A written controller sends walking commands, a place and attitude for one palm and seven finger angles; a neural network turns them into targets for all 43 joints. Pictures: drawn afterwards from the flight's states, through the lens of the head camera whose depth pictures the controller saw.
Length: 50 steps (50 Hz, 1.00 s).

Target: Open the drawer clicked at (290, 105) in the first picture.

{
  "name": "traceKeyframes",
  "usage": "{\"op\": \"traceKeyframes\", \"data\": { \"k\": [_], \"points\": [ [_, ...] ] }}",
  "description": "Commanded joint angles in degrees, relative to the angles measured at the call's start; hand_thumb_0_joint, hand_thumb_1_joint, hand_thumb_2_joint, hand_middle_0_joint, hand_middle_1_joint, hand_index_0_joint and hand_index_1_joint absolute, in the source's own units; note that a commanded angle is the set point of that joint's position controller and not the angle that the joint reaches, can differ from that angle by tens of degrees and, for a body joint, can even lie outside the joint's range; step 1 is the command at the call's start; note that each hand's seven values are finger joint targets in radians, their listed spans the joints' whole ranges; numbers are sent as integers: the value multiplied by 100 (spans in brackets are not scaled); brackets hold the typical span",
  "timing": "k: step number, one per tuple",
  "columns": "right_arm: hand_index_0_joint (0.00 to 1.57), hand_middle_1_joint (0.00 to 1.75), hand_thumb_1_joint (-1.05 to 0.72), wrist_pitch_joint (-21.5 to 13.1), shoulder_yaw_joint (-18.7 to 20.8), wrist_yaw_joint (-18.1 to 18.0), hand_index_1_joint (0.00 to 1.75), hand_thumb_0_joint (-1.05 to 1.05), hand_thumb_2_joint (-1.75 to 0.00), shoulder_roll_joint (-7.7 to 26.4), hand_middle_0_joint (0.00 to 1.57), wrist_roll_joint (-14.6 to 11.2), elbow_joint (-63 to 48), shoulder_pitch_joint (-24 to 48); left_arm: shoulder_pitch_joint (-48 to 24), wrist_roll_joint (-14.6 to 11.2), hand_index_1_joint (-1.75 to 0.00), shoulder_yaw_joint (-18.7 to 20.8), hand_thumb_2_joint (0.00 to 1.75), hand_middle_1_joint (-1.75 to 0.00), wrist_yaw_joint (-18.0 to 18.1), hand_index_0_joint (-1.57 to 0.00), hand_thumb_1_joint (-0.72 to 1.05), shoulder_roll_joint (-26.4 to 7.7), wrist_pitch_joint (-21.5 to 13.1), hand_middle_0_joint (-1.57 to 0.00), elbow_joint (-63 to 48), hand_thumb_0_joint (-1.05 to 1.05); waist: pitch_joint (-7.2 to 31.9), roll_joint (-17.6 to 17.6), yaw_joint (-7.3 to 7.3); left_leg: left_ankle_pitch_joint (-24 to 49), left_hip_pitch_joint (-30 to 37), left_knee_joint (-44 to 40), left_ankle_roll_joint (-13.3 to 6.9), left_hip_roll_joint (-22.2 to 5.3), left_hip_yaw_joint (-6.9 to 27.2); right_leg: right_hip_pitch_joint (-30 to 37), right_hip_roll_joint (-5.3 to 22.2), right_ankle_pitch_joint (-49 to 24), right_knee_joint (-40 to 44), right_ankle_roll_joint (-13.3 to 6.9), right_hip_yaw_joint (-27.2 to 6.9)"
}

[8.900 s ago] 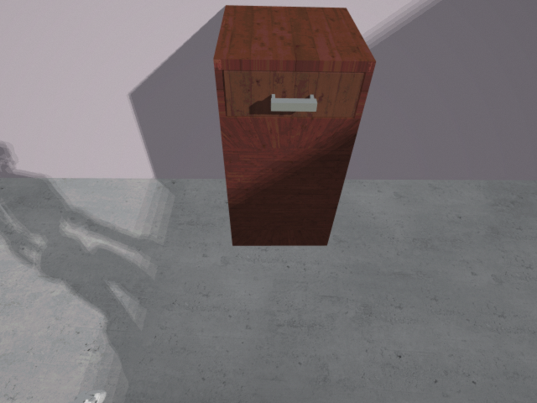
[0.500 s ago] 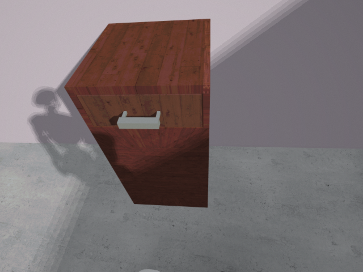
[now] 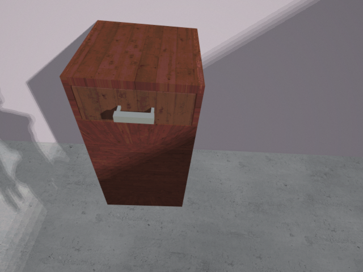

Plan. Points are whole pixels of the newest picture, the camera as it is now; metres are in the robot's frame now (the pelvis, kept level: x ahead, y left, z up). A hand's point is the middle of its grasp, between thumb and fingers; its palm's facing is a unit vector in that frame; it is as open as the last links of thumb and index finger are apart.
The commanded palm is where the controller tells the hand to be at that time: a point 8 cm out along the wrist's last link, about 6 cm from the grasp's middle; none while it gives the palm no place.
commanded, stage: look again from close up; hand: left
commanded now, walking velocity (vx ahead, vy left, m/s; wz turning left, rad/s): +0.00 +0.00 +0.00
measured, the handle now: (135, 113) +0.60 +0.16 -0.02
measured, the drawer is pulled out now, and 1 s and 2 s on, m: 0.00 0.00 0.00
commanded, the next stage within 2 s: raise the hand with hooked fingers in 0.54 s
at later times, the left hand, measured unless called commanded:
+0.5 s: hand out of the picture +0.08 +0.13 -0.18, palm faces +0.04 -0.96 -0.26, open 7.3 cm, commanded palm none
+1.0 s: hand (122, 234) +0.22 +0.13 -0.05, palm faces -0.04 -0.20 -0.98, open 8.3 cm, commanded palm +0.18 +0.16 -0.03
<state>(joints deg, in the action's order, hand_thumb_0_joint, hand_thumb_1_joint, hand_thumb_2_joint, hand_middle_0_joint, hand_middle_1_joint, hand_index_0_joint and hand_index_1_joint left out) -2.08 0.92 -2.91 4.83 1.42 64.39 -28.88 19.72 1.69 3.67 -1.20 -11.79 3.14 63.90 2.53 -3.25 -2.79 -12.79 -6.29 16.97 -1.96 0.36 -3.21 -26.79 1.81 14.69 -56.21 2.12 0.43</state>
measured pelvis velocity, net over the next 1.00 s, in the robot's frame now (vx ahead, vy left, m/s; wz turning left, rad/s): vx -0.01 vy -0.08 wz -0.09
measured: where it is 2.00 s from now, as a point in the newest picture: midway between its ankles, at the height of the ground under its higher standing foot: outside the picture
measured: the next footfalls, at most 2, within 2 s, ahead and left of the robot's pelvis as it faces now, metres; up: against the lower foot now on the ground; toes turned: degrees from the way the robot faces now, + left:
right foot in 0.16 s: +0.05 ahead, -0.18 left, +0.00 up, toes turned -5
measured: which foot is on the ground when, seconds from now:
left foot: down 0.00-1.00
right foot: up 0.00-0.14, down 0.16-1.00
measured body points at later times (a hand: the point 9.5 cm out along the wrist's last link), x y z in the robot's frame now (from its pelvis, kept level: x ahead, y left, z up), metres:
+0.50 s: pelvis +0.06 -0.06 -0.02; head +0.07 -0.09 +0.42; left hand +0.08 +0.18 -0.16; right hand +0.09 -0.29 -0.20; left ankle -0.03 +0.09 -0.74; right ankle +0.02 -0.17 -0.75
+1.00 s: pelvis -0.01 -0.08 -0.05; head +0.03 -0.12 +0.40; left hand +0.22 +0.14 +0.01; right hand +0.22 -0.33 -0.12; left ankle -0.02 +0.11 -0.75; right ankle +0.02 -0.17 -0.75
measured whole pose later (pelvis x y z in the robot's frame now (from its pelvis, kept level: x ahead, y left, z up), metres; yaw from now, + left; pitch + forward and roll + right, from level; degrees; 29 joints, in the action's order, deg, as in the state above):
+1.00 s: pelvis -0.01 -0.08 -0.05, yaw -5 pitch +11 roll +4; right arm -4.9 3.4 0.4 14.8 2.5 33.6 -2.7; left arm 19.1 54.2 -2.0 20.0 -17.8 -0.6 2.0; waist 7.3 0.2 4.9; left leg -23.6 -29.7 41.7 1.5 -0.7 2.1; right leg -39.2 -0.1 20.3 -48.5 -2.1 -3.1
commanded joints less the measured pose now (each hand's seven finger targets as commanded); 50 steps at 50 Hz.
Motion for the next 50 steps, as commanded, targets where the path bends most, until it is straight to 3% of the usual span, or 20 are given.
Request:
{"op": "traceKeyframes", "data": {
  "k": [1,2,3,5,7,9,12,14,16,19,24,31,32,33,34,35,36,37,42,50],
  "points": [
    [20,30,-90,-31,142,-78,30,0,-90,969,20,51,40,-551,-1005,-51,-30,-68,90,-30,17,-20,90,22,-242,-20,-689,0,-923,1286,-176,362,439,-630,-902,-1733,1585,-860,203,596,934,-65,102],
    [20,30,-90,-15,138,-68,30,0,-90,972,20,57,40,-441,-959,-62,-30,-90,90,-30,27,-20,90,93,-253,-20,-660,0,-863,1332,-127,549,308,-543,-871,-1654,1423,-553,179,663,1233,-78,188],
    [20,30,-90,-84,129,112,30,0,-90,1422,20,22,-284,701,-280,-97,-30,-234,90,-30,266,-20,90,-155,-308,-20,-160,0,-1133,1948,437,159,-1908,86,-572,-1623,646,869,582,82,953,-571,-127],
    [20,30,-90,24,85,276,30,0,-90,1057,20,123,-824,1278,881,6,-30,-215,90,-30,182,-20,90,-336,-321,-20,-200,0,-1136,411,980,-2387,-2728,809,-128,-494,-61,1851,-77,670,2186,-352,381],
    [20,30,-90,-19,-36,253,30,0,-90,417,20,61,-760,327,779,-17,-30,-96,90,-30,296,-20,90,-675,-566,-20,-194,0,-3,-773,491,-1646,-2382,2822,-7,23,-58,2016,1432,808,3438,-1071,-1977],
    [20,30,-90,-13,-20,285,30,0,-90,285,20,-7,-757,190,40,-31,-30,-88,90,-30,273,-20,90,-737,-583,-20,-363,0,372,451,67,-1509,-1566,3199,27,-76,31,1873,1373,-1428,3288,-1264,-1077],
    [20,30,-90,6,-29,205,30,0,-90,675,20,-13,-414,-180,-415,-79,-30,-160,90,-30,334,-20,90,-196,-551,-20,-232,0,26,-1249,-83,584,-646,1593,65,-515,531,1012,490,-1457,2149,-598,-169],
    [20,30,-90,-51,7,100,30,0,-90,1048,20,-13,-282,-118,-280,-124,-30,-210,90,-30,358,-20,90,158,-475,-20,-239,0,-347,1279,80,4089,-497,1200,-70,-1181,931,1012,78,-716,1574,-304,358],
    [20,30,-90,7,-2,47,30,0,-90,991,20,-9,-303,254,-234,-131,-30,-161,90,-30,348,-20,90,-21,-495,-20,-218,0,-790,1939,175,5360,-378,1331,-103,-1110,669,899,8,-375,1646,-359,420],
    [20,30,-90,37,69,7,30,0,-90,1021,20,-27,-472,450,159,-118,-30,-51,90,-30,341,-20,90,-219,-550,-20,-134,0,-605,674,282,4132,-409,1912,19,-675,236,1387,163,-2239,1918,-461,112],
    [20,30,-90,114,5,55,30,0,-90,624,20,-70,-600,908,191,-22,-30,-104,90,-30,355,-20,90,-389,-529,-20,-105,0,-538,-948,236,-1287,-1145,1905,202,-120,27,2031,1101,-4759,2603,-762,-470],
    [20,30,-90,114,56,27,30,0,-90,1031,20,-25,-321,797,88,-98,-30,-72,90,-30,354,-20,90,-280,-469,-20,-253,0,-150,829,236,3059,204,1512,86,-670,84,1570,350,-2557,2248,-453,135],
    [20,30,-90,147,218,130,30,0,-90,1319,20,-160,-775,1647,823,-101,-30,10,90,-30,555,-20,90,-756,-609,-20,81,0,-568,-1871,764,1403,-1602,3145,256,-597,-17,2174,694,-5340,3297,126,-576],
    [20,30,-90,-986,189,-168,30,0,-90,2023,20,-326,-2709,1878,-4079,1015,-32,-413,89,-32,554,-20,88,-2364,-1707,-20,-9044,0,1928,662,115,1063,-249,2224,-162,100,-113,2376,407,-5516,2172,-586,-1164],
    [20,30,-90,-1522,198,-396,30,0,-90,1397,20,-194,-2185,1600,-1317,899,-33,25,88,-33,1024,-20,85,-1891,-973,-20,-6994,0,1735,1804,349,2951,-43,1075,-197,-66,-103,2014,115,-3632,1465,-552,-277],
    [20,30,-90,-1619,294,-438,30,0,-90,1432,20,-379,-1759,1838,-1207,725,-34,18,87,-34,1418,-21,83,-1433,-561,-21,-6830,0,1106,2686,410,3063,-34,1094,-33,-259,204,990,29,-1546,1790,-484,168],
    [20,30,-90,-1631,144,-401,30,0,-90,1152,20,-438,-1915,1759,172,901,-36,-627,86,-36,1492,-21,81,-368,-26,-21,-6010,0,509,2048,246,3050,-246,863,41,-420,487,432,-101,-472,1754,-379,420],
    [20,30,-90,-1682,134,-363,30,0,-90,1291,20,-487,-2374,2173,-612,1198,-37,-807,85,-37,1463,-21,78,-434,-95,-21,-6993,0,-34,1587,271,2519,-595,1006,61,-342,434,441,-78,-670,2008,-385,364],
    [20,30,-90,-1109,322,-111,30,0,-90,1470,20,95,-3035,2200,1012,3705,-45,-298,80,-45,1855,-22,67,-962,-98,-22,-6227,0,1248,-1381,623,1441,-2157,2267,92,245,132,1032,62,-3845,1525,-239,-231],
    [20,30,-90,-127,333,403,30,0,-90,1424,20,127,-4001,2891,744,6096,-57,-71,72,-57,2435,-23,48,-1518,-522,-23,-7033,0,1258,-520,1025,-129,-3196,2606,81,471,200,299,-94,-154,1568,-496,-855]
  ]
}}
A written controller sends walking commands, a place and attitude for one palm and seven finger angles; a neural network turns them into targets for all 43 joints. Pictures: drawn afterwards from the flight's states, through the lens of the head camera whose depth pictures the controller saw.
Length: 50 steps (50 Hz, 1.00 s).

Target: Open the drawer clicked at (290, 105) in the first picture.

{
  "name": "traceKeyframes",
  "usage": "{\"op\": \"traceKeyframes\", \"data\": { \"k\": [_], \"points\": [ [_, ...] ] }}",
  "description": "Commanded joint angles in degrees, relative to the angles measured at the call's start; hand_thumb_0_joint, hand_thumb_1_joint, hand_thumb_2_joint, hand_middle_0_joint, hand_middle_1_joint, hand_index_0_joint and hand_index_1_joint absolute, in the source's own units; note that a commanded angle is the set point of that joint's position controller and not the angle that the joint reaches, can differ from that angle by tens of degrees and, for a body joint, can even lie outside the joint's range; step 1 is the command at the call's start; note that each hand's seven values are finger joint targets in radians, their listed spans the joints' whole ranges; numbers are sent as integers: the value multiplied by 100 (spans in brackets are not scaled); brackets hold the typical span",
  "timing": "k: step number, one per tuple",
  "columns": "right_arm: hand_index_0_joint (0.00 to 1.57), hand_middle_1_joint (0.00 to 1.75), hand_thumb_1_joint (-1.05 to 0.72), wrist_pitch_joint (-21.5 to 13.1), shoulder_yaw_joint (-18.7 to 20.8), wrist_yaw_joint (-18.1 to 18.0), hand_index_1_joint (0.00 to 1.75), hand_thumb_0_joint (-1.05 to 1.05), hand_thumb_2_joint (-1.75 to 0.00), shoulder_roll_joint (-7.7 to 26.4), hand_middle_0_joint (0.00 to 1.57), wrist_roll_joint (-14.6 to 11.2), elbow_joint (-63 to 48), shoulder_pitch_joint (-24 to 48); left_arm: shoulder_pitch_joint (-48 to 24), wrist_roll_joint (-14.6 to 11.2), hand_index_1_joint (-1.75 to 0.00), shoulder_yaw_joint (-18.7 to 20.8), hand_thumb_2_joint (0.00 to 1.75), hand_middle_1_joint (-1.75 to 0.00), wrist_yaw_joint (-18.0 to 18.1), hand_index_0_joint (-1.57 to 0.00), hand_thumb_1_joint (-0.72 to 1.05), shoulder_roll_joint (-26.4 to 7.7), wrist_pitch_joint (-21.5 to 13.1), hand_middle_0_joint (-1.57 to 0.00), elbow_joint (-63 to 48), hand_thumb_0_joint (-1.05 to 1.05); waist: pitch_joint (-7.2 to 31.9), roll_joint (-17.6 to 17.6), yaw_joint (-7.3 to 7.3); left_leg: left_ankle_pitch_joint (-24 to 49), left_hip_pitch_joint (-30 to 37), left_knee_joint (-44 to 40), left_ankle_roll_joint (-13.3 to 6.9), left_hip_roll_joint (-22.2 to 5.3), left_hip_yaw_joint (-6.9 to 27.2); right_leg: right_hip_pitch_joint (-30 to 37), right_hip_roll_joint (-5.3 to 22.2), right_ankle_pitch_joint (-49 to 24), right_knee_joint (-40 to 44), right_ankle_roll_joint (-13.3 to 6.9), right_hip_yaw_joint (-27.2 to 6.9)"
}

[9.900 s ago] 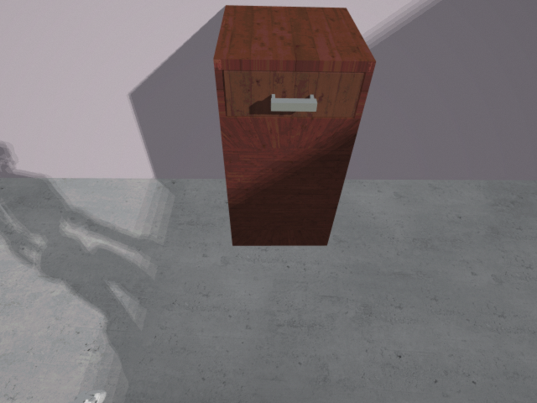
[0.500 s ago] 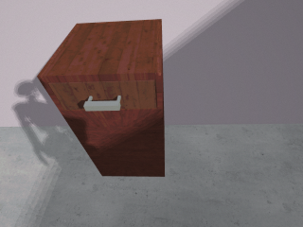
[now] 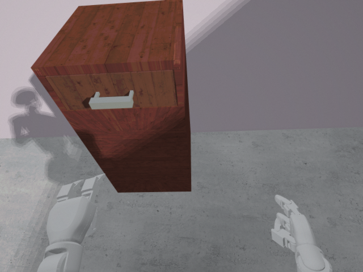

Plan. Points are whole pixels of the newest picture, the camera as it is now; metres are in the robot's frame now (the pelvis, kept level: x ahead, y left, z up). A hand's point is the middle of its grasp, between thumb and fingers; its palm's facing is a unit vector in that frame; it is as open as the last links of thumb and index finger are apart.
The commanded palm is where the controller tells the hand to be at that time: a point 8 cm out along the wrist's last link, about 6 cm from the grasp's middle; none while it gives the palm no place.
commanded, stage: raise the hand with hooked fingers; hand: left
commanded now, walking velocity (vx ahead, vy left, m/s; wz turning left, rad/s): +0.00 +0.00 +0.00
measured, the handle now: (113, 98) +0.58 +0.30 +0.02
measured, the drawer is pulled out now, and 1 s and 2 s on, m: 0.00 0.00 0.00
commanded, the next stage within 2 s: move the hooked fingers above the handle in 1.54 s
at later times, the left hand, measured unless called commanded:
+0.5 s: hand (72, 206) +0.23 +0.26 +0.04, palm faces +0.01 -0.10 -0.99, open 11.2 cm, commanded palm +0.20 +0.27 +0.09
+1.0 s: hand (52, 161) +0.29 +0.30 +0.11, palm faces +0.08 -0.05 -1.00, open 13.7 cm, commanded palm +0.26 +0.30 +0.16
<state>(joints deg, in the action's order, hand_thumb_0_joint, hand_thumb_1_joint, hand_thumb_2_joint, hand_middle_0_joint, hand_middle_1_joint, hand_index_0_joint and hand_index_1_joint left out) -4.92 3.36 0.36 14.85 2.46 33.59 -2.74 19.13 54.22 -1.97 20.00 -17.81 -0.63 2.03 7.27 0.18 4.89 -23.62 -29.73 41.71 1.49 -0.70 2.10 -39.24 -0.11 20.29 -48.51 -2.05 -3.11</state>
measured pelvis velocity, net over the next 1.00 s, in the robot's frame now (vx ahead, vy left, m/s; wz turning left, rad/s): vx -0.01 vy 0.07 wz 0.00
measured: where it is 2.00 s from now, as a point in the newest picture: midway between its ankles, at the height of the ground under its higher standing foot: outside the picture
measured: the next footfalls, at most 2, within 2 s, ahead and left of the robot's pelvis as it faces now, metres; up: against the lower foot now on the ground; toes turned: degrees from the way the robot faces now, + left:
none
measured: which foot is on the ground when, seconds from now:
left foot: down 0.00-1.00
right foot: down 0.00-1.00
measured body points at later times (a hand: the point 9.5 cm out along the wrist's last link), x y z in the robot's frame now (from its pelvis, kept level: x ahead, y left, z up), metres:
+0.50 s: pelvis -0.05 +0.04 +0.01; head -0.05 +0.00 +0.45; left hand +0.22 +0.27 +0.09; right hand +0.12 -0.18 -0.11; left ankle -0.03 +0.19 -0.70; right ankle +0.03 -0.09 -0.70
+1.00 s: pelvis -0.01 +0.07 +0.03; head -0.01 +0.03 +0.48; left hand +0.28 +0.30 +0.16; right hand +0.22 -0.13 -0.06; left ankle -0.03 +0.19 -0.70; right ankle +0.03 -0.09 -0.70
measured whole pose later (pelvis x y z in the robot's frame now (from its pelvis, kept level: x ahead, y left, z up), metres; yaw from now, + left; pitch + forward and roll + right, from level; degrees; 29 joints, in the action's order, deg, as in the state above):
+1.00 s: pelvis -0.01 +0.07 +0.03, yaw +0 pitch +0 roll +1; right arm 2.2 -1.5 -3.0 11.6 0.7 35.2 -5.1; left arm -5.1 57.4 -8.2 6.7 -23.3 10.6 4.8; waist 2.1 3.6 5.6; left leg -18.5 -13.2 31.3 -0.2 2.0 2.0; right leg -19.3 3.5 13.6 -32.3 2.3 -3.2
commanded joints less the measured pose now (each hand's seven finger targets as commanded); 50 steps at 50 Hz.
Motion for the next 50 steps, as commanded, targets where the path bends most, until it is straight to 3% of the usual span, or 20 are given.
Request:
{"op": "traceKeyframes", "data": {
  "k": [1,2,3,5,7,9,10,11,12,15,18,21,25,28,31,35,40,41,47,50],
  "points": [
    [20,30,-90,210,61,53,30,0,-90,385,20,85,-1037,308,519,1012,-58,680,71,-58,436,-23,46,-1157,-176,-23,-1146,0,1005,-667,245,894,-886,241,-279,614,-376,1586,134,-543,812,-40,-643],
    [20,30,-90,268,35,-19,30,0,-90,299,20,138,-1064,344,151,1130,-60,862,70,-60,581,-23,43,-1357,-234,-23,-1220,0,1198,-559,217,738,-911,366,-302,639,-408,1586,173,-411,809,-19,-705],
    [20,30,-90,319,33,-112,30,0,-90,229,20,158,-1088,370,-320,1074,-62,958,69,-62,739,-24,41,-1433,-288,-24,-1375,0,1260,-291,149,543,-877,449,-317,643,-415,1478,205,-254,824,-14,-758],
    [20,30,-90,331,46,-254,30,0,-90,133,20,151,-1032,352,-1597,949,-64,1048,67,-64,1069,-24,36,-1587,-495,-24,-1922,0,1338,-56,-129,174,-720,694,-327,612,-345,993,187,545,857,-22,-794],
    [20,30,-90,276,92,-304,30,0,-90,106,20,144,-982,294,-1650,871,-68,904,65,-68,1323,-24,32,-1403,-605,-24,-1808,0,1347,310,-252,89,-356,850,-335,591,-331,528,155,859,871,-92,-704],
    [20,30,-90,244,93,-320,30,0,-90,166,20,119,-950,292,-1907,766,-70,724,63,-70,1416,-25,27,-1333,-536,-25,-1687,0,1251,374,-404,-74,-215,792,-337,554,-288,294,114,1028,896,-86,-517],
    [20,30,-90,250,66,-341,30,0,-90,164,20,97,-930,352,-2008,684,-72,587,62,-72,1417,-25,25,-1203,-384,-25,-1533,0,1131,225,-504,-266,-269,681,-349,507,-252,263,77,1174,940,-48,-321],
    [20,30,-90,232,56,-366,30,0,-90,218,20,76,-916,375,-2021,631,-74,521,61,-74,1373,-25,22,-1218,-218,-25,-1329,0,970,240,-512,-360,-262,510,-350,496,-262,339,60,1189,1005,-21,-190],
    [20,30,-90,235,18,-394,30,0,-90,237,20,52,-913,428,-2055,562,-75,419,60,-75,1279,-25,20,-1176,-9,-25,-1141,0,923,256,-492,-442,-282,334,-356,487,-273,533,56,1168,1067,18,-27],
    [20,30,-90,266,-91,-528,30,0,-90,282,20,-92,-895,616,-2166,259,-80,187,57,-80,752,-25,13,-1092,701,-25,-284,0,715,-342,-417,-661,-439,-119,-348,439,-311,1065,78,1502,1436,113,-8],
    [20,30,-90,269,-198,-636,30,0,-90,347,20,-197,-902,596,-2290,172,-84,-18,54,-84,84,-26,6,-1164,1080,-26,-10,0,480,-610,-176,-574,-317,-563,-342,393,-379,1506,130,1667,1691,134,-31],
    [20,30,-90,248,-243,-636,30,0,-90,381,20,-185,-945,456,-2117,198,-88,10,51,-88,-376,-27,-1,-1173,1009,-27,-70,0,341,-461,13,-453,-97,-920,-330,344,-326,1722,126,1469,1641,81,134],
    [20,30,-90,195,-195,-555,30,0,-90,357,20,-104,-976,294,-2073,343,-94,345,47,-94,-428,-27,-10,-1280,591,-27,-490,0,220,-404,132,-64,147,-1109,-317,294,-271,1905,78,992,1645,32,271],
    [20,30,-90,157,-140,-487,30,0,-90,365,20,-60,-952,207,-2459,484,-99,423,44,-99,-125,-28,-17,-1287,385,-28,-857,0,285,91,68,64,436,-1231,-292,305,-204,1871,25,640,1558,-25,375],
    [20,30,-90,156,-81,-426,30,0,-90,411,20,-23,-902,225,-3001,598,-103,424,41,-103,191,-28,-24,-1344,394,-28,-1152,0,423,587,-16,159,676,-1326,-251,302,-131,1882,-12,286,1468,-63,431],
    [20,30,-90,180,-45,-392,30,0,-90,452,20,-48,-769,303,-3417,547,-110,190,37,-110,223,-29,-34,-1223,645,-29,-1093,0,572,433,-133,476,921,-1377,-232,283,-54,1962,-44,-132,1490,-65,489],
    [20,30,-90,275,-85,-404,30,0,-90,470,20,-151,-713,425,-3675,394,-117,-192,32,-117,-318,-30,-45,-1090,1030,-30,-909,0,431,409,-104,861,1185,-1638,-188,211,20,2238,-27,-514,1635,-65,530],
    [20,30,-90,304,-111,-415,30,0,-90,451,20,-169,-693,414,-3689,373,-118,-227,31,-118,-460,-30,-48,-1120,1083,-30,-889,0,403,269,-74,963,1238,-1678,-197,205,16,2341,-18,-574,1693,-60,531],
    [20,30,-90,496,-224,-418,30,0,-90,458,20,-154,-644,401,-3866,413,-120,128,30,-120,-1165,-30,-50,-1604,1182,-30,-789,0,461,-41,17,2007,1481,-1738,-200,206,-125,2919,-19,-1351,1883,-58,548],
    [20,30,-90,553,-242,-408,30,0,-90,451,20,-152,-652,403,-4072,368,-120,309,30,-120,-1359,-30,-50,-1789,1070,-30,-857,0,523,107,8,2336,1607,-1742,-188,205,-163,3064,-39,-1653,1945,-55,545]
  ]
}}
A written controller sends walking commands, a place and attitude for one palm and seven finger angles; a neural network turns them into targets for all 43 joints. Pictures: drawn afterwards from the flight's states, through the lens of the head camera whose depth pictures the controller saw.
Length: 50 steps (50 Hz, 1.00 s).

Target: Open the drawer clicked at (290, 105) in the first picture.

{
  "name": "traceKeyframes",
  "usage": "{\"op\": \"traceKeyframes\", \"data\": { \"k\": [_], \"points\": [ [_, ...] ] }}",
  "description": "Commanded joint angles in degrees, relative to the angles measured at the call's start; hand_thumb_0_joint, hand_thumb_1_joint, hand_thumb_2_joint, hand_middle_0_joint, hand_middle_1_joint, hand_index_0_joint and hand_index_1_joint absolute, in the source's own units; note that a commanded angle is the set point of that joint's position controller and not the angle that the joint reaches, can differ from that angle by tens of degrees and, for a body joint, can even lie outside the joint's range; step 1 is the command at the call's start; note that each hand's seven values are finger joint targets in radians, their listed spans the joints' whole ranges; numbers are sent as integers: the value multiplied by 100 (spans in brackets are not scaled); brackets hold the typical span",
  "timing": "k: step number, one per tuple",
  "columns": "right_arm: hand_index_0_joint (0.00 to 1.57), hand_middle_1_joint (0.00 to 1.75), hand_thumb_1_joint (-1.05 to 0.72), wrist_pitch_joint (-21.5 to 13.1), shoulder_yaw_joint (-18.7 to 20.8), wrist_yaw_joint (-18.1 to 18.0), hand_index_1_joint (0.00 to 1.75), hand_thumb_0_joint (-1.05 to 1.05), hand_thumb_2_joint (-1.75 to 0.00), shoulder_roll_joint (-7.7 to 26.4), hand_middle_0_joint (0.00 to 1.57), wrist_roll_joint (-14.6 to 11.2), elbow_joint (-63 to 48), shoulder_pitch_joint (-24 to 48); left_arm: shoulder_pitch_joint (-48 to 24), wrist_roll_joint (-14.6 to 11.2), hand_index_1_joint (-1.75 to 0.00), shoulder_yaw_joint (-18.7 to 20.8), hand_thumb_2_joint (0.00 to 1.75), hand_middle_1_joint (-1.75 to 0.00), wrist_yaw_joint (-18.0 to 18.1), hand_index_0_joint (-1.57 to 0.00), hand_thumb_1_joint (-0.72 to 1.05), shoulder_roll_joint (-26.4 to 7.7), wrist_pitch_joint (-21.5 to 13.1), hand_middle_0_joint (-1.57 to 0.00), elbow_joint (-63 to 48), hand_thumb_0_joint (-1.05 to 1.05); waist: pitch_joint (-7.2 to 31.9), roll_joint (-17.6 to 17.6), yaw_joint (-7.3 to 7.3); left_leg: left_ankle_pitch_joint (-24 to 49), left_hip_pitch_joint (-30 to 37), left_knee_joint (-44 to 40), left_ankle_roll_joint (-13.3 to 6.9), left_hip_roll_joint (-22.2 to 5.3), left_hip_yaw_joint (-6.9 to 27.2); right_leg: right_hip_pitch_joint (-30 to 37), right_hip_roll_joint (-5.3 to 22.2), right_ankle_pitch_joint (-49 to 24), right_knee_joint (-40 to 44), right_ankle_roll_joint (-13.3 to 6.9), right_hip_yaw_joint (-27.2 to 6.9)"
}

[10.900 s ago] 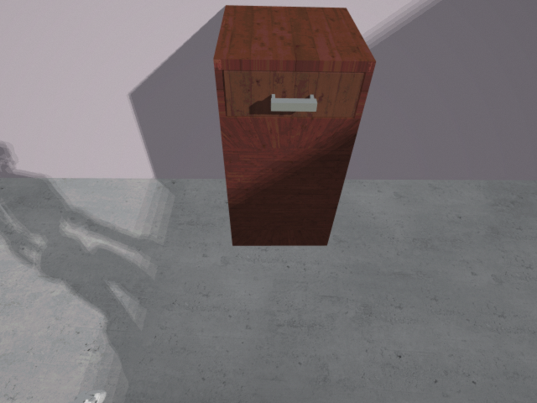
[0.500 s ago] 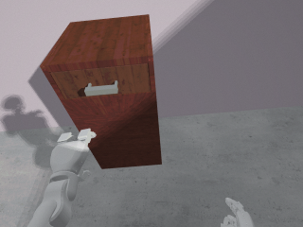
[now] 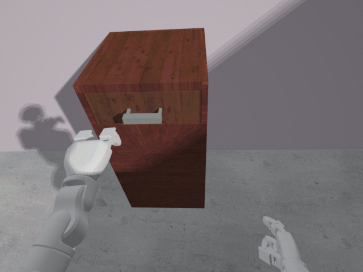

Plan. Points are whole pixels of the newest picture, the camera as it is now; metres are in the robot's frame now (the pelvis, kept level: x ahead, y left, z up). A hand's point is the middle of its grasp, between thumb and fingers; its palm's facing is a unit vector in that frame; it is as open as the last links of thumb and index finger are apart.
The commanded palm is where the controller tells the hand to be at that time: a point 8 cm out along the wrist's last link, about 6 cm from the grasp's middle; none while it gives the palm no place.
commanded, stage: raise the hand with hooked fingers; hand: left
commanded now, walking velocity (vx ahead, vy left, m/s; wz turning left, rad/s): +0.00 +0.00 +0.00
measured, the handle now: (143, 114) +0.59 +0.23 +0.00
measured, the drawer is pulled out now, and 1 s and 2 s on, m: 0.00 0.00 0.00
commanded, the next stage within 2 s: move the hooked fingers above the handle in 0.54 s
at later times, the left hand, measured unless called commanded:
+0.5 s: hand (113, 154) +0.33 +0.21 +0.09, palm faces +0.05 -0.07 -1.00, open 13.9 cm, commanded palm +0.31 +0.22 +0.15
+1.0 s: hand (119, 141) +0.37 +0.22 +0.09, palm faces +0.05 -0.02 -1.00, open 13.9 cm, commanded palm +0.36 +0.22 +0.14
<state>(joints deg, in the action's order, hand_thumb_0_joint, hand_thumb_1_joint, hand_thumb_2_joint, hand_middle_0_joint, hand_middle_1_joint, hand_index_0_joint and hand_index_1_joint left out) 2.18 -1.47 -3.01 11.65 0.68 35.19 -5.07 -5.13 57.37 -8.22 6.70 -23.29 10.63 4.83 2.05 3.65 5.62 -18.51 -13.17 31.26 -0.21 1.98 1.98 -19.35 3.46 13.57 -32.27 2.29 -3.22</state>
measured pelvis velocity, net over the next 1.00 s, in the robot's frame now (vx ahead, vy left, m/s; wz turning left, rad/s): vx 0.00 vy -0.02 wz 0.02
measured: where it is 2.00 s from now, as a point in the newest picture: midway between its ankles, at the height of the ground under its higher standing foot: outside the picture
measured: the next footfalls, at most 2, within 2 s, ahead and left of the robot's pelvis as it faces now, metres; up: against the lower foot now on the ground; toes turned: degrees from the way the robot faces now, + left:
none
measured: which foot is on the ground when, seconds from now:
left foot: down 0.00-1.00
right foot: down 0.00-1.00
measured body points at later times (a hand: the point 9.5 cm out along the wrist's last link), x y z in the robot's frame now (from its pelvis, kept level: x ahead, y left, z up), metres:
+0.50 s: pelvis +0.03 -0.02 +0.00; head +0.06 -0.06 +0.45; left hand +0.32 +0.21 +0.15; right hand +0.23 -0.26 -0.11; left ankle -0.02 +0.12 -0.73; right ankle +0.04 -0.16 -0.73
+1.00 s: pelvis +0.00 -0.02 +0.00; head +0.03 -0.04 +0.45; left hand +0.36 +0.21 +0.15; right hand +0.18 -0.24 -0.11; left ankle -0.02 +0.12 -0.73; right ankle +0.04 -0.16 -0.73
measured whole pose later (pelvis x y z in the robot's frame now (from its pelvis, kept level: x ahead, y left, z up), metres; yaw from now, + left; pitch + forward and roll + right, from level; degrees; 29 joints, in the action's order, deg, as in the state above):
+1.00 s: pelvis +0.00 -0.02 +0.00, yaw +1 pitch +4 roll +1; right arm 3.2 0.6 -3.8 12.9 -0.6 37.8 -8.8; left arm -22.8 57.7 -7.2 6.7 -25.2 1.6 23.0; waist 2.1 2.9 3.0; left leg -17.3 -16.0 29.4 1.2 0.7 3.4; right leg -21.9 2.5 12.7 -30.7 1.6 -1.5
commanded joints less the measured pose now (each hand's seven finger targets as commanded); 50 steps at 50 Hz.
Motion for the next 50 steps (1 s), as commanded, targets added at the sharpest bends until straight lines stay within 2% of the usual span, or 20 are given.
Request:
{"op": "traceKeyframes", "data": {
  "k": [1,7,11,15,19,22,25,27,30,32,35,38,40,41,42,43,44,45,48,50],
  "points": [
    [20,30,-90,-155,229,-59,30,0,-90,753,20,35,-798,598,-1727,28,-120,924,30,-120,-72,-30,-50,-1248,-118,-30,-1213,0,1089,-98,-55,1967,20,-707,-8,-47,-145,1149,-378,-1097,334,-499,558],
    [20,30,-90,-160,269,-21,30,0,-90,765,20,33,-742,512,-2119,-99,-120,1076,30,-120,-215,-30,-50,-1467,-378,-30,-1511,0,1482,121,-108,2731,346,-597,-3,-10,-173,1391,-376,-1788,384,-492,557],
    [20,30,-90,-95,310,47,30,0,-90,814,20,-10,-723,414,-1437,-273,-120,998,30,-120,-396,-30,-50,-1200,-367,-30,-1051,0,1326,-384,-83,2834,145,-582,-31,-1,-247,1475,-375,-2125,386,-449,600],
    [20,30,-90,-56,354,77,30,0,-90,879,20,-7,-814,495,-1348,-319,-120,1218,30,-120,-449,-30,-50,-1407,-469,-30,-1297,0,1520,-584,-39,2744,33,-554,-65,41,-306,1674,-343,-2385,361,-415,535],
    [20,30,-90,-68,396,66,30,0,-90,846,20,30,-815,439,-1456,-251,-120,1428,30,-120,-208,-30,-50,-1579,-729,-30,-1704,0,1835,-401,5,2836,93,-480,-88,92,-316,1752,-303,-2589,259,-406,495],
    [20,30,-90,-98,417,55,30,0,-90,810,20,22,-769,421,-1467,-256,-120,1535,30,-120,52,-30,-50,-1609,-839,-30,-1685,0,1806,-315,-7,2680,29,-473,-83,116,-310,1692,-297,-2488,258,-404,490],
    [20,30,-90,-102,447,74,30,0,-90,823,20,-17,-728,457,-1506,-217,-120,1606,30,-120,250,-30,-50,-1616,-769,-30,-1559,0,1722,-275,-22,2637,-23,-471,-59,112,-324,1595,-322,-2388,266,-421,488],
    [20,30,-90,-79,458,70,30,0,-90,815,20,-42,-687,437,-1496,-203,-120,1460,30,-120,285,-30,-50,-1497,-636,-30,-1379,0,1688,-311,-37,2553,-16,-489,-64,114,-361,1552,-308,-2313,280,-409,508],
    [20,30,-90,-34,428,73,30,0,-90,847,20,-103,-716,576,-1500,-234,-120,1202,30,-120,159,-30,-50,-1306,-371,-30,-1079,0,1428,-424,-100,2264,-112,-561,-61,106,-386,1433,-331,-1995,366,-397,532],
    [20,30,-90,-8,417,41,30,0,-90,859,20,-96,-725,589,-1557,-266,-120,1093,30,-120,22,-30,-50,-1331,-299,-30,-1092,0,1394,-517,-110,2117,-64,-603,-90,106,-407,1438,-320,-1859,409,-370,533],
    [20,30,-90,-3,353,-23,30,0,-90,856,20,-99,-727,609,-2340,-219,-120,593,30,-120,-153,-30,-50,-997,-292,-30,-920,0,1169,-558,-321,1719,-67,-630,-102,87,-376,1066,-354,-1318,506,-366,571],
    [20,30,-90,-37,333,-100,30,0,-90,869,20,-69,-601,414,-3023,-96,-120,669,30,-120,-165,-30,-50,-1244,-487,-30,-442,0,1083,-549,-353,1392,-100,-657,-104,97,-332,852,-357,-898,544,-379,592],
    [20,30,-90,-53,341,-144,30,0,-90,874,20,-57,-565,341,-3468,1,-120,871,30,-120,-87,-30,-50,-1517,-641,-30,-242,0,1278,-458,-349,1269,-99,-632,-91,108,-316,850,-375,-690,545,-397,568],
    [20,30,-90,-83,337,-150,30,0,-90,828,20,-57,-554,292,-3671,48,-120,786,30,-120,-36,-30,-50,-1435,-716,-30,-101,0,1385,-313,-338,1257,-88,-619,-91,133,-306,843,-351,-651,519,-410,553],
    [20,30,-90,-76,365,-170,30,0,-90,830,20,-63,-474,221,-3765,80,-120,1008,30,-120,40,-30,-50,-1647,-794,-30,130,0,1432,-200,-313,1297,-123,-620,-63,131,-299,863,-376,-679,491,-443,553],
    [20,30,-90,-95,363,-159,30,0,-90,801,20,-64,-514,204,-3873,99,-120,849,30,-120,100,-30,-50,-1468,-861,-30,103,0,1561,-1,-301,1404,-99,-601,-48,156,-288,875,-373,-761,442,-459,556],
    [20,30,-90,-111,389,-158,30,0,-90,779,20,-71,-499,155,-3898,82,-120,891,30,-120,171,-30,-50,-1475,-896,-30,196,0,1645,52,-283,1502,-70,-581,-42,152,-289,911,-378,-863,413,-472,555],
    [20,30,-90,-120,407,-152,30,0,-90,810,20,-70,-490,96,-3960,77,-120,999,30,-120,228,-30,-50,-1569,-914,-30,338,0,1735,5,-286,1523,-129,-586,-28,154,-264,970,-399,-860,406,-470,563],
    [20,30,-90,-110,424,-146,30,0,-90,812,20,-108,-453,-7,-3899,42,-120,996,30,-120,326,-30,-50,-1492,-842,-30,962,0,1560,-147,-277,1568,-355,-612,-22,138,-302,970,-393,-986,391,-467,585],
    [20,30,-90,-80,434,-126,30,0,-90,874,20,-145,-445,-63,-3961,87,-120,888,30,-120,318,-30,-50,-1377,-725,-30,1393,0,1457,-312,-340,1476,-510,-655,-11,119,-307,864,-421,-840,412,-464,627]
  ]
}}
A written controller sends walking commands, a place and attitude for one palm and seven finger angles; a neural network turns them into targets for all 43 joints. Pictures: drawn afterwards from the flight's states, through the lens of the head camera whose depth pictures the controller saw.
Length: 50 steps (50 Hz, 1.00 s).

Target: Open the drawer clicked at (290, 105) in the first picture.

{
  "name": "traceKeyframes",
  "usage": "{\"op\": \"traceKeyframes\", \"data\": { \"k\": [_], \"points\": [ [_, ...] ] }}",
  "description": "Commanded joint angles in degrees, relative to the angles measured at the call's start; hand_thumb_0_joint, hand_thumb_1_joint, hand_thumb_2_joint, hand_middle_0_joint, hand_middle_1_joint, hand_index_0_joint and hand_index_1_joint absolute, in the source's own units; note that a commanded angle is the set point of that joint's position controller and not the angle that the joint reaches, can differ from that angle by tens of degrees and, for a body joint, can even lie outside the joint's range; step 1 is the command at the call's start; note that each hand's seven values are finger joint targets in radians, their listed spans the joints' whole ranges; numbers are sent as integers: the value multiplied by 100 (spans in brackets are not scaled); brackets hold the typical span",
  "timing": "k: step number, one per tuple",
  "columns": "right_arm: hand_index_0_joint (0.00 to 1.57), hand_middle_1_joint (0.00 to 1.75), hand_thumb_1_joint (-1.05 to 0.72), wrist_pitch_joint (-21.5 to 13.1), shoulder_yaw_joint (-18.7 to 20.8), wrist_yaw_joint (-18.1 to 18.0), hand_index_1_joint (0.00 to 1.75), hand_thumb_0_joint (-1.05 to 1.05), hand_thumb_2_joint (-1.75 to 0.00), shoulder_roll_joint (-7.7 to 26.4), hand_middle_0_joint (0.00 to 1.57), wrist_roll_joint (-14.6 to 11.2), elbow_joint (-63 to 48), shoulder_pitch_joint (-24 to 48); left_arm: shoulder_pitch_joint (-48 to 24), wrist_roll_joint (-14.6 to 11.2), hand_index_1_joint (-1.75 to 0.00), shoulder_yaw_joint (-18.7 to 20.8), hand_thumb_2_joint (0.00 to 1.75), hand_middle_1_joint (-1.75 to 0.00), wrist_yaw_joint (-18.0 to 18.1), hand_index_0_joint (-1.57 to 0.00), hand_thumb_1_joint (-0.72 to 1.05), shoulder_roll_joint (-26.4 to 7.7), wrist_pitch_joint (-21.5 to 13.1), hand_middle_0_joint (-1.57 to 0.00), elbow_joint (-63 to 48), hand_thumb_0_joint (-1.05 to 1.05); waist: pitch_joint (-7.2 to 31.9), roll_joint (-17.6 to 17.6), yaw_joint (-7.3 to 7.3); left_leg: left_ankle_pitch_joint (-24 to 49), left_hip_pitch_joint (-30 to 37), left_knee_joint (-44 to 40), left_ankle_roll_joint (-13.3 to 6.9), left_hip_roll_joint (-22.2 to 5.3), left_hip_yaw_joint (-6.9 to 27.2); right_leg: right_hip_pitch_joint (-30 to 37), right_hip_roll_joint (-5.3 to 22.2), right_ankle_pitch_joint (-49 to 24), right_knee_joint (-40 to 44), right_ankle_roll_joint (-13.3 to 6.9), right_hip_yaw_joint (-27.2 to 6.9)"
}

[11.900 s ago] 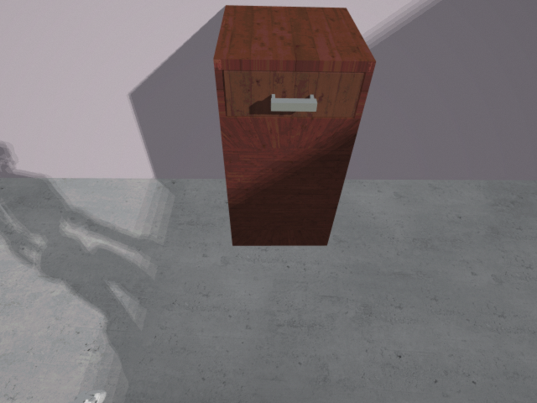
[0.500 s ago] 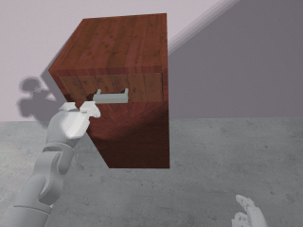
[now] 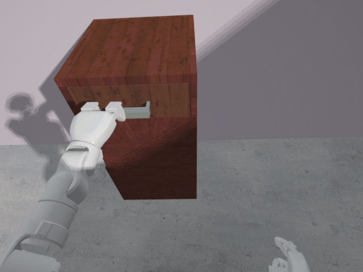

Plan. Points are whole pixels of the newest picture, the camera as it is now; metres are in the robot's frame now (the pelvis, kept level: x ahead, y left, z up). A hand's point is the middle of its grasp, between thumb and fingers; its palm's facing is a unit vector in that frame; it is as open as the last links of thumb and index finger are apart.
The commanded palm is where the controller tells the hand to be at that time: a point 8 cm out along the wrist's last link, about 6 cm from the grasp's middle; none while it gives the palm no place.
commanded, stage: move the hooked fingers above the handle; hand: left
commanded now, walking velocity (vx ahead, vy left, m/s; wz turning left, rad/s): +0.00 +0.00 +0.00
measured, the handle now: (130, 108) +0.59 +0.24 -0.01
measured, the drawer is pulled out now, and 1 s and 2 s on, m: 0.00 0.00 0.00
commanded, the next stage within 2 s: none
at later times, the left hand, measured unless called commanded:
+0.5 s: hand (114, 122) +0.45 +0.23 +0.07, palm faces +0.02 +0.03 -1.00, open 13.9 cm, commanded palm +0.43 +0.22 +0.12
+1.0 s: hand (123, 116) +0.49 +0.22 +0.05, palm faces -0.07 +0.03 -1.00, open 13.9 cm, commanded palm +0.49 +0.22 +0.10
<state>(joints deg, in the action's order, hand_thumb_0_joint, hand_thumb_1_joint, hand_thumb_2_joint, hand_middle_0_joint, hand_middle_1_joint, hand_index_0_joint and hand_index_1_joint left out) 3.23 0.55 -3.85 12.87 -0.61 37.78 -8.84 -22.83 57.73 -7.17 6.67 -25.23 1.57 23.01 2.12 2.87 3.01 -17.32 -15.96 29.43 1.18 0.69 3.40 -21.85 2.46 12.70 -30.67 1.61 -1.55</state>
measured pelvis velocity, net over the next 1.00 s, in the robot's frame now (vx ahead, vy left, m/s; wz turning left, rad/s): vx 0.02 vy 0.00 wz -0.03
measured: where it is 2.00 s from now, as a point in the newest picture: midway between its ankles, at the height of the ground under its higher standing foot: outside the picture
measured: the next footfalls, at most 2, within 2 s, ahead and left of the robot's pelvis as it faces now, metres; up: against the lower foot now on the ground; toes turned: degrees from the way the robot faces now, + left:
none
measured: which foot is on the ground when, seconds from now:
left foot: down 0.00-1.00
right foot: down 0.00-1.00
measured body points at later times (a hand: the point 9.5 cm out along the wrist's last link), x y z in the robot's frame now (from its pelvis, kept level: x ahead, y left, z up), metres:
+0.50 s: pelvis +0.01 +0.00 +0.00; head +0.06 -0.02 +0.44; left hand +0.44 +0.22 +0.12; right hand +0.09 -0.26 -0.14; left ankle -0.02 +0.14 -0.73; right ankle +0.03 -0.14 -0.73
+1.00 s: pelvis +0.02 +0.00 -0.01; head +0.09 -0.02 +0.43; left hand +0.49 +0.22 +0.10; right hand +0.06 -0.27 -0.15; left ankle -0.02 +0.14 -0.73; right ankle +0.03 -0.14 -0.73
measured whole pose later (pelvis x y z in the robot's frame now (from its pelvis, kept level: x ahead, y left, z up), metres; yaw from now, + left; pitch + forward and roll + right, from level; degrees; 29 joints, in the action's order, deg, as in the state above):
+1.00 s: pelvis +0.02 +0.00 -0.01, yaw -2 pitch +15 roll +0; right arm 4.3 4.1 -1.8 15.0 0.1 40.8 -17.9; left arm -47.4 61.5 -3.5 12.8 -26.9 1.8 58.7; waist 6.3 3.1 -3.7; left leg -20.9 -30.0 35.9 0.8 -0.2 2.0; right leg -35.7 1.3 14.6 -35.3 2.1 -2.9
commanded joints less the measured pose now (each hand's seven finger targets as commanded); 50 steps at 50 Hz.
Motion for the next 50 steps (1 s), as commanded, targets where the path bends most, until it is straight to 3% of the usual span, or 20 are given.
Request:
{"op": "traceKeyframes", "data": {
  "k": [1,3,4,7,10,15,19,22,23,25,29,31,35,38,40,44,45,48,49,50],
  "points": [
    [20,30,-90,-187,239,-22,30,0,-90,753,20,-26,-709,288,-2256,51,-120,595,30,-120,308,-30,-50,-1018,220,-30,-327,0,1364,-320,-98,1294,-225,-489,-164,229,-470,1043,-312,-703,277,-386,453],
    [20,30,-90,-175,271,-21,30,0,-90,822,20,-35,-712,183,-2342,72,-120,618,30,-120,271,-30,-50,-1112,266,-30,-171,0,1496,-372,-106,1350,-234,-471,-180,228,-474,1062,-315,-763,243,-398,445],
    [20,30,-90,-170,277,-23,30,0,-90,832,20,-40,-726,170,-2501,76,-120,411,30,-120,227,-30,-50,-937,281,-30,-112,0,1506,-405,-169,1290,-208,-445,-201,231,-497,994,-309,-736,263,-381,432],
    [20,30,-90,-190,331,-31,30,0,-90,874,20,-33,-689,-16,-2964,76,-120,404,30,-120,203,-30,-50,-1008,111,-30,-71,0,1669,-360,-253,1252,-133,-392,-239,230,-456,902,-319,-677,242,-386,412],
    [20,30,-90,-203,386,-66,30,0,-90,902,20,6,-600,-220,-3455,129,-120,658,30,-120,310,-30,-50,-1311,-152,-30,57,0,1857,-345,-309,1309,-186,-307,-256,241,-420,900,-327,-731,193,-386,384],
    [20,30,-90,-213,465,-47,30,0,-90,865,20,34,-500,-479,-3507,241,-120,1214,30,-120,748,-30,-50,-1759,-425,-30,319,0,2339,-102,-200,1861,-285,-131,-235,251,-460,1115,-346,-1302,-32,-398,356],
    [20,30,-90,-212,480,52,30,0,-90,891,20,-5,-359,-581,-3597,300,-120,879,30,-120,1002,-30,-50,-1353,-145,-30,1055,0,1953,-82,-349,1799,-477,-110,-216,202,-530,703,-369,-1262,-55,-398,413],
    [20,30,-90,-174,506,96,30,0,-90,951,20,-17,-355,-637,-3669,319,-120,789,30,-120,961,-30,-50,-1347,121,-30,1393,0,2177,-244,-367,1865,-499,-81,-241,196,-577,813,-367,-1384,-76,-380,393],
    [20,30,-90,-160,509,102,30,0,-90,953,20,-19,-365,-649,-3694,308,-120,638,30,-120,905,-30,-50,-1191,194,-30,1460,0,2251,-269,-395,1903,-465,-65,-246,191,-583,806,-369,-1428,-88,-373,404],
    [20,30,-90,-142,515,96,30,0,-90,982,20,-26,-340,-712,-4057,253,-120,388,30,-120,761,-30,-50,-971,219,-30,1582,0,2175,-432,-583,1785,-454,-36,-276,182,-537,671,-377,-1328,-29,-356,412],
    [20,30,-90,-117,523,20,30,0,-90,996,20,17,-334,-860,-4482,271,-120,578,30,-120,609,-30,-50,-1298,-59,-30,1490,0,2422,-411,-608,1854,-389,79,-328,191,-536,712,-357,-1480,-92,-331,341],
    [20,30,-90,-105,526,-20,30,0,-90,988,20,43,-317,-929,-4679,336,-120,846,30,-120,670,-30,-50,-1661,-263,-30,1473,0,2532,-344,-603,1849,-495,138,-329,197,-525,753,-346,-1521,-164,-325,291],
    [20,30,-90,-118,536,19,30,0,-90,930,20,85,-281,-1037,-4738,467,-120,960,30,-120,963,-30,-50,-1660,-413,-30,1629,0,2569,-118,-592,2179,-611,285,-288,196,-543,601,-368,-1746,-320,-349,327],
    [20,30,-90,-99,539,97,30,0,-90,940,20,100,-222,-1111,-4536,483,-120,1069,30,-120,1158,-30,-50,-1720,-206,-30,2089,0,2564,-67,-551,2257,-789,361,-261,184,-588,534,-370,-1868,-426,-346,343],
    [20,30,-90,-87,555,145,30,0,-90,967,20,106,-214,-1141,-4635,478,-120,999,30,-120,1195,-30,-50,-1637,-38,-30,2282,0,2633,-120,-621,2358,-831,401,-261,180,-602,545,-386,-1962,-436,-340,358],
    [20,30,-90,-47,599,176,30,0,-90,1028,20,98,-176,-1291,-4934,437,-120,673,30,-120,1041,-30,-50,-1394,168,-30,2438,0,2858,-253,-785,2346,-735,456,-289,145,-644,549,-384,-2094,-403,-282,318],
    [20,30,-90,-34,601,162,30,0,-90,1040,20,92,-175,-1310,-4919,401,-120,771,30,-120,967,-30,-50,-1501,146,-30,2494,0,2918,-359,-785,2381,-774,472,-305,157,-618,642,-390,-2145,-403,-287,317],
    [20,30,-90,-19,635,123,30,0,-90,1049,20,106,-150,-1408,-5170,393,-120,651,30,-120,798,-30,-50,-1426,-64,-30,2315,0,2950,-246,-875,2429,-640,518,-324,132,-582,515,-382,-2129,-405,-271,283],
    [20,30,-90,-19,623,117,30,0,-90,1039,20,108,-132,-1440,-5277,382,-120,518,30,-120,765,-30,-50,-1290,-136,-30,2319,0,2819,-214,-940,2343,-639,520,-326,133,-569,387,-389,-2024,-380,-274,297],
    [20,30,-90,-25,634,101,30,0,-90,1047,20,111,-96,-1474,-5451,385,-120,600,30,-120,755,-30,-50,-1391,-243,-30,2258,0,2796,-280,-983,2349,-665,554,-333,127,-539,326,-395,-1988,-372,-281,288]
  ]
}}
